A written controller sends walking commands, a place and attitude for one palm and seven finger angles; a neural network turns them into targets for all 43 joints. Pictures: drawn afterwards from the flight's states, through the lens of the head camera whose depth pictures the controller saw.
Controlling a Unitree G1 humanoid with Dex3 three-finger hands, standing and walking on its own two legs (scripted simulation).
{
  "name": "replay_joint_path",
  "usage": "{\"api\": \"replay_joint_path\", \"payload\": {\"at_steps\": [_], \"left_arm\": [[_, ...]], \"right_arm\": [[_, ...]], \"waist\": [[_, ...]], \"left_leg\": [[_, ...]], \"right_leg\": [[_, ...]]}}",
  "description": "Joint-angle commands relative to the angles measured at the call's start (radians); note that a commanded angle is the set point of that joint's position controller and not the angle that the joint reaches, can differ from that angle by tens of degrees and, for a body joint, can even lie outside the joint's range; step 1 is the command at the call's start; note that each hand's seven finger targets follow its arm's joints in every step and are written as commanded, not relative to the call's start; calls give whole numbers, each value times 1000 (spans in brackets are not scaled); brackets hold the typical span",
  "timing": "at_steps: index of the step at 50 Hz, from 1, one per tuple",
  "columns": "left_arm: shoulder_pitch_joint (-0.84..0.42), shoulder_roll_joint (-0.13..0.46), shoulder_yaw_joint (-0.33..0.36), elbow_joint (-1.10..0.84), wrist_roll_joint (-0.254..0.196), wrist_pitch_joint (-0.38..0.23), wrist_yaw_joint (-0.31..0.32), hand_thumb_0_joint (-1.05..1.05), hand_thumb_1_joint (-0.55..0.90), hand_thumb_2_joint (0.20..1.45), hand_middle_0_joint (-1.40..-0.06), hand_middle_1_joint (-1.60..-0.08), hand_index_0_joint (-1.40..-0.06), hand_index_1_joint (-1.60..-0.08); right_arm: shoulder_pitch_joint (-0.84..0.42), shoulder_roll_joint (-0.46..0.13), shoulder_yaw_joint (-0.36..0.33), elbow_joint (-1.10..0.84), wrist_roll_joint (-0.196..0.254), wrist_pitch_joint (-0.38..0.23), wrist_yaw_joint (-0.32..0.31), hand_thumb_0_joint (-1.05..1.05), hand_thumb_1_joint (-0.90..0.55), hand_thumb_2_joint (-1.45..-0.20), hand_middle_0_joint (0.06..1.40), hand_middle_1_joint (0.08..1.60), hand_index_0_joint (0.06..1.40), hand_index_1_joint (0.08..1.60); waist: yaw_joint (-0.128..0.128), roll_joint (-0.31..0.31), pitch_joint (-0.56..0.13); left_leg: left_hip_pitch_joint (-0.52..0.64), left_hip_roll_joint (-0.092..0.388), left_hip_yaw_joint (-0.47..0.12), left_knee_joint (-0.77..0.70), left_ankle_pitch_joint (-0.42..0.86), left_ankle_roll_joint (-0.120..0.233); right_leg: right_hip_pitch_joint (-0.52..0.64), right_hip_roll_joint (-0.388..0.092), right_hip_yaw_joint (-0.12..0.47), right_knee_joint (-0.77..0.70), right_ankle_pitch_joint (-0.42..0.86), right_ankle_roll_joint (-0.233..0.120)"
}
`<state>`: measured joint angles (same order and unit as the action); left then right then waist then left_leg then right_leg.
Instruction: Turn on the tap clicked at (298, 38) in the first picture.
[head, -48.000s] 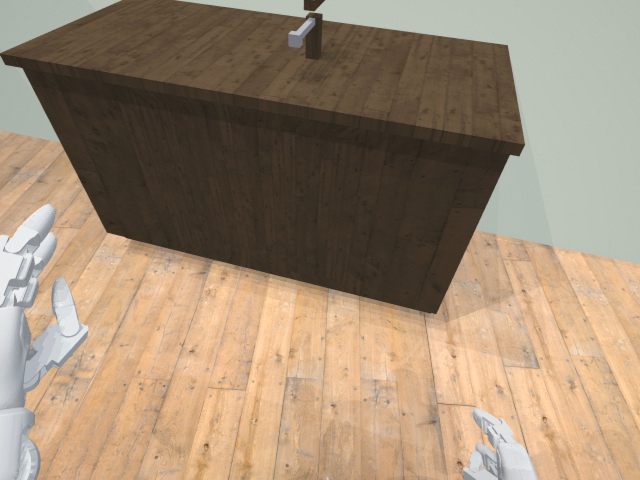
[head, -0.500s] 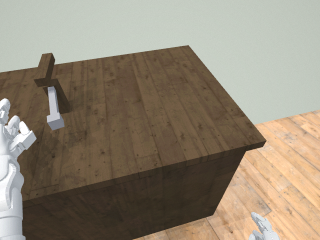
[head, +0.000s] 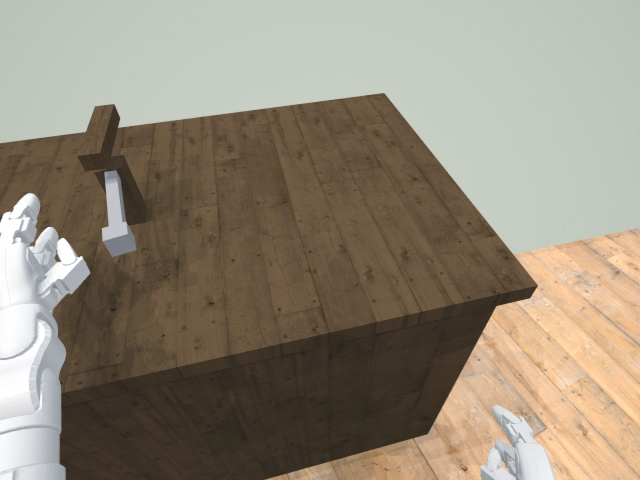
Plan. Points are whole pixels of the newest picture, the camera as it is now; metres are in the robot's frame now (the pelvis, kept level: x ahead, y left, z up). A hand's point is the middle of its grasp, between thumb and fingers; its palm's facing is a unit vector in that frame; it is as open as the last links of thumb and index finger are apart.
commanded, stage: push the lever round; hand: left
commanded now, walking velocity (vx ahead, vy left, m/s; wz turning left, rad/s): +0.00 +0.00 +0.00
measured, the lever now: (119, 239) +0.34 +0.28 +0.15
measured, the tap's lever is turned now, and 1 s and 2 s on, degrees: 10 17 47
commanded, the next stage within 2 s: none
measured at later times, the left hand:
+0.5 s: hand (101, 261) +0.31 +0.29 +0.14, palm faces +0.52 -0.85 -0.08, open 7.8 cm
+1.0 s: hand (135, 257) +0.32 +0.25 +0.14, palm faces +0.61 -0.79 -0.04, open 7.7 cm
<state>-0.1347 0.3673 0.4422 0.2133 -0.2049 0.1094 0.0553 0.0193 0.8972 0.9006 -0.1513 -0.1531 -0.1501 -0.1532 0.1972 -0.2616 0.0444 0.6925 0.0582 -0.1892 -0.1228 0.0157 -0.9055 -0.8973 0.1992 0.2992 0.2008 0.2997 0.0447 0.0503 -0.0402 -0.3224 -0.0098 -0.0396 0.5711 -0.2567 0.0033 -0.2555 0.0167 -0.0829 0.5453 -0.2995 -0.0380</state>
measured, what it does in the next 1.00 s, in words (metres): stands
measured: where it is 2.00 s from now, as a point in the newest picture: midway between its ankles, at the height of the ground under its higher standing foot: outside the picture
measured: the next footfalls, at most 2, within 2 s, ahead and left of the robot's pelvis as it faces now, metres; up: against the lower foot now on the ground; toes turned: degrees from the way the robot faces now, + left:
none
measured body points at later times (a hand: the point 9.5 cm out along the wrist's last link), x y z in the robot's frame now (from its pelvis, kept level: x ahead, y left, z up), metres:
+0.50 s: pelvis +0.00 -0.01 +0.00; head -0.01 -0.03 +0.45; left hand +0.27 +0.33 +0.15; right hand +0.17 -0.25 -0.09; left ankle +0.03 +0.12 -0.73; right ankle -0.01 -0.09 -0.73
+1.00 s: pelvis -0.01 -0.01 +0.00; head -0.02 -0.02 +0.45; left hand +0.28 +0.29 +0.15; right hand +0.19 -0.23 -0.09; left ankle +0.03 +0.12 -0.73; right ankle -0.01 -0.09 -0.73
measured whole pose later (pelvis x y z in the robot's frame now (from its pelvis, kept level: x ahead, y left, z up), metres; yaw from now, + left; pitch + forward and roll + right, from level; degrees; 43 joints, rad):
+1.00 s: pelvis -0.01 -0.01 +0.00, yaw +0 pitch -1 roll +0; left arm -0.17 0.20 0.28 0.09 -0.13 0.18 0.36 0.03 0.93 0.91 -0.15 -0.15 -0.15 -0.15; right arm 0.15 -0.24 0.04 0.70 0.03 -0.13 -0.10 0.02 -0.91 -0.90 0.20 0.30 0.20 0.30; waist 0.04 0.05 -0.04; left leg -0.31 -0.01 -0.04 0.57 -0.25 -0.01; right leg -0.25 0.02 -0.09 0.56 -0.30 -0.05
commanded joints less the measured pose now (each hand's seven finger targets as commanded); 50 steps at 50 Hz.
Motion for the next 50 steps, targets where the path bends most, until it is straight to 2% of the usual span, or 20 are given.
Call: {"api": "replay_joint_path", "payload": {"at_steps": [1, 4, 5, 6, 9, 15, 17, 18, 20, 23, 26, 30, 31, 36, 40, 42, 43, 45, 49, 50], "left_arm": [[-277, 280, 75, -258, 7, -73, 22, 0, 900, 900, -150, -150, -150, -150], [-245, 257, 63, -277, 1, -72, 28, 0, 900, 900, -150, -150, -150, -150], [-232, 279, 90, -274, 4, -72, 36, 0, 900, 900, -150, -150, -150, -150], [-253, 254, 63, -275, 4, -70, 36, 0, 900, 900, -150, -150, -150, -150], [-254, 263, 69, -262, -4, -56, 38, 0, 900, 900, -150, -150, -150, -150], [-320, 270, 61, -256, 9, -60, 46, 0, 900, 900, -150, -150, -150, -150], [-323, 233, 23, -248, 10, -66, 41, 0, 900, 900, -150, -150, -150, -150], [-304, 252, 45, -231, 5, -67, 40, 0, 900, 900, -150, -150, -150, -150], [-273, 266, 66, -244, 6, -69, 42, 0, 900, 900, -150, -150, -150, -150], [-242, 218, 39, -272, -2, -63, 50, 0, 900, 900, -150, -150, -150, -150], [-278, 201, 27, -273, 5, -50, 84, 0, 900, 900, -150, -150, -150, -150], [-325, 197, 15, -326, 26, -44, 130, 0, 900, 900, -150, -150, -150, -150], [-347, 165, -21, -342, 37, -49, 142, 0, 900, 900, -150, -150, -150, -150], [-347, 130, -41, -315, 47, -36, 192, 0, 900, 900, -150, -150, -150, -150], [-338, 87, -80, -358, 65, -18, 229, 0, 900, 900, -150, -150, -150, -150], [-372, 28, -136, -367, 71, -14, 250, 0, 900, 900, -150, -150, -150, -150], [-356, 53, -103, -350, 69, -10, 264, 0, 900, 900, -150, -150, -150, -150], [-360, 59, -95, -364, 78, -5, 282, 0, 900, 900, -150, -150, -150, -150], [-412, -11, -175, -385, 101, 5, 321, 0, 900, 900, -150, -150, -150, -150], [-403, -2, -155, -378, 106, 8, 335, 0, 900, 900, -150, -150, -150, -150]], "right_arm": [[-109, -122, -44, -152, -2, -45, -6, 0, -900, -900, 200, 300, 200, 300], [-110, -121, -47, -157, -6, -48, -2, 0, -900, -900, 200, 300, 200, 300], [-116, -119, -45, -153, -3, -44, -3, 0, -900, -900, 200, 300, 200, 300], [-112, -118, -46, -151, -4, -41, -3, 0, -900, -900, 200, 300, 200, 300], [-117, -122, -46, -152, -3, -40, -7, 0, -900, -900, 200, 300, 200, 300], [-121, -117, -42, -142, 0, -35, -10, 0, -900, -900, 200, 300, 200, 300], [-113, -120, -46, -146, -4, -38, -8, 0, -900, -900, 200, 300, 200, 300], [-107, -123, -48, -143, -3, -37, -8, 0, -900, -900, 200, 300, 200, 300], [-115, -118, -46, -146, -1, -35, -5, 0, -900, -900, 200, 300, 200, 300], [-118, -117, -51, -161, -3, -35, 1, 0, -900, -900, 200, 300, 200, 300], [-129, -115, -46, -155, -1, -30, 0, 0, -900, -900, 200, 300, 200, 300], [-148, -111, -45, -155, -4, -28, 0, 0, -900, -900, 200, 300, 200, 300], [-149, -108, -45, -155, -8, -28, 2, 0, -900, -900, 200, 300, 200, 300], [-157, -110, -45, -145, -14, -18, 1, 0, -900, -900, 200, 300, 200, 300], [-175, -102, -43, -152, -18, -9, 7, 0, -900, -900, 200, 300, 200, 300], [-180, -98, -41, -153, -21, -7, 11, 0, -900, -900, 200, 300, 200, 300], [-174, -102, -45, -150, -24, -5, 11, 0, -900, -900, 200, 300, 200, 300], [-186, -100, -44, -150, -25, 5, 11, 0, -900, -900, 200, 300, 200, 300], [-200, -95, -43, -152, -30, 15, 17, 0, -900, -900, 200, 300, 200, 300], [-198, -94, -44, -147, -32, 19, 17, 0, -900, -900, 200, 300, 200, 300]], "waist": [[-1, 48, -197], [0, 24, -195], [7, 29, -187], [-4, 17, -189], [-5, 1, -169], [-16, 42, -173], [-20, 19, -184], [-16, -2, -188], [0, 36, -203], [4, 17, -214], [-8, -5, -163], [-8, 30, -181], [-15, 40, -182], [-20, -23, -176], [-10, 28, -197], [-22, 16, -186], [-18, -31, -180], [-10, -14, -200], [-23, 4, -194], [-18, -6, -192]], "left_leg": [[125, 0, -30, -76, 162, 23], [124, 1, -30, -76, 174, 23], [116, 0, -30, -77, 168, 25], [122, 0, -24, -74, 169, 26], [103, 0, -21, -75, 140, 29], [103, -5, -17, -70, 119, 30], [105, -6, -15, -63, 122, 32], [102, -3, -15, -62, 129, 32], [102, -7, -11, -61, 150, 30], [108, -5, -9, -57, 172, 29], [91, -4, -14, -64, 131, 30], [103, -6, -17, -67, 118, 30], [116, -5, -18, -69, 110, 28], [105, -4, -22, -69, 96, 29], [118, -6, -23, -73, 119, 23], [127, -4, -26, -74, 110, 21], [120, -1, -27, -73, 111, 23], [120, -4, -25, -74, 128, 22], [133, -3, -27, -74, 118, 18], [134, -2, -32, -77, 123, 17]], "right_leg": [[8, -12, 41, -84, 203, 7], [18, -12, 39, -85, 214, 8], [22, -11, 41, -86, 209, 7], [16, -11, 42, -87, 217, 10], [11, -13, 49, -101, 191, 13], [3, -16, 57, -101, 170, 12], [-3, -14, 57, -100, 179, 13], [5, -13, 56, -100, 188, 13], [26, -17, 58, -91, 216, 12], [34, -17, 55, -89, 243, 13], [3, -16, 53, -99, 195, 16], [3, -18, 58, -99, 164, 14], [-8, -17, 55, -98, 153, 13], [-10, -15, 53, -103, 141, 16], [8, -18, 51, -94, 157, 10], [-9, -16, 48, -98, 150, 10], [-3, -14, 46, -103, 152, 12], [15, -17, 50, -97, 162, 10], [-2, -18, 47, -96, 150, 9], [1, -17, 46, -94, 153, 8]]}}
